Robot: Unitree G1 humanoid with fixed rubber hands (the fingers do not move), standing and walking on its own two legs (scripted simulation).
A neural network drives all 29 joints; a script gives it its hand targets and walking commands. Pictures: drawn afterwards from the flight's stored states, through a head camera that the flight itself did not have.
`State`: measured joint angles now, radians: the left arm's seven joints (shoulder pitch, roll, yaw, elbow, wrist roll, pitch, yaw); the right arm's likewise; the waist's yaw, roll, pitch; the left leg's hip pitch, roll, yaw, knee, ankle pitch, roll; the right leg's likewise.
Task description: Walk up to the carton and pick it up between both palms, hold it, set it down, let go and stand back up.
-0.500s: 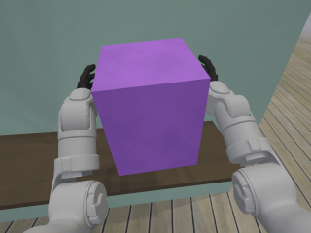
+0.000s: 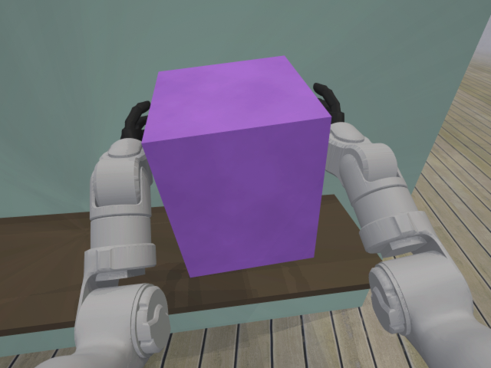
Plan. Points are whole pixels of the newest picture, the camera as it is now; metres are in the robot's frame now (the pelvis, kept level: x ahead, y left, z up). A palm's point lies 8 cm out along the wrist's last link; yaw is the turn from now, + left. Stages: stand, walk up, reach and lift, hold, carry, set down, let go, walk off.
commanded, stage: hold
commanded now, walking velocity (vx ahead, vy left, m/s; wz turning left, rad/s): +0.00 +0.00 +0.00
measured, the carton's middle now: (237, 166) +0.37 +0.00 +0.24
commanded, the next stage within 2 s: none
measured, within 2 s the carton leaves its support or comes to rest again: neither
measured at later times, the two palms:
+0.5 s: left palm (134, 149) +0.36 +0.16 +0.27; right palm (330, 131) +0.37 -0.14 +0.30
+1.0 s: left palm (134, 148) +0.36 +0.16 +0.27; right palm (329, 132) +0.37 -0.14 +0.29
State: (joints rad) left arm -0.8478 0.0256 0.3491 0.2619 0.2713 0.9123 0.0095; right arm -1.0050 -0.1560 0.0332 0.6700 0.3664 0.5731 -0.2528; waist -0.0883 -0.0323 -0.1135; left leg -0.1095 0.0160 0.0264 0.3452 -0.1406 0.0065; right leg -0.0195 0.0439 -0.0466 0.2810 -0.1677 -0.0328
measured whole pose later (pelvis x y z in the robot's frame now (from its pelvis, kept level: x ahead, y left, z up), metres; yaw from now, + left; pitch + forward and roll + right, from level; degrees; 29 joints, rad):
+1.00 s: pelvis +0.00 +0.00 +0.00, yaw +0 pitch -5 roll -1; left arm -0.87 0.03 0.35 0.30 0.27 0.91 0.00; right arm -1.01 -0.16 0.02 0.68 0.37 0.60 -0.27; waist -0.09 -0.03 -0.13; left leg -0.12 0.01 0.01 0.34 -0.13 0.01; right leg -0.03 0.05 -0.03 0.28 -0.16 -0.03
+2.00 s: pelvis +0.00 +0.00 +0.00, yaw +1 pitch -5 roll -1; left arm -0.86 0.03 0.35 0.30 0.27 0.90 -0.01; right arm -1.00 -0.16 0.03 0.66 0.37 0.60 -0.27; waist -0.09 -0.03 -0.13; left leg -0.12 0.00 -0.01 0.34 -0.14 0.01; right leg -0.03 0.05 -0.02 0.28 -0.17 -0.03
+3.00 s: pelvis +0.00 +0.00 +0.00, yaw +0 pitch -5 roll -1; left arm -0.87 0.03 0.35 0.31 0.26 0.90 0.00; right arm -1.01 -0.16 0.04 0.67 0.38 0.62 -0.28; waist -0.09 -0.03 -0.14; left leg -0.13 0.00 -0.02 0.34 -0.14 0.00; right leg -0.04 0.06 -0.01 0.28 -0.17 -0.03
